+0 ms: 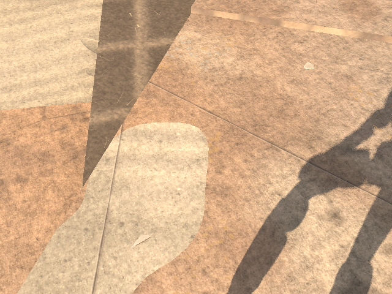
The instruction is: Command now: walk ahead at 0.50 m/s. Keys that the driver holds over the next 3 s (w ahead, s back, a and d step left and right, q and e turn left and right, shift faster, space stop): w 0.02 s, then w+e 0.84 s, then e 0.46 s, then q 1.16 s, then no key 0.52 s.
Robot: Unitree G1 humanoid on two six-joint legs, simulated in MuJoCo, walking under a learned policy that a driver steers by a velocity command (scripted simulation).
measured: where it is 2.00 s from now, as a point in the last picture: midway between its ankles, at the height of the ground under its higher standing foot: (269, 247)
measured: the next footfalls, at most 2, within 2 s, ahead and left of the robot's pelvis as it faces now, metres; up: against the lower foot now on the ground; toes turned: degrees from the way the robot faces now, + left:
left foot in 0.24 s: +0.32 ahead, +0.15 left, +0.00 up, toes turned -4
right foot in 0.76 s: +0.52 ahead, -0.17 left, +0.00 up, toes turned -25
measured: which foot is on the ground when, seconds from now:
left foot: up 0.00-0.22, down 0.24-0.74, up 0.76-1.00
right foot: down 0.00-0.26, up 0.28-0.74, down 0.76-1.00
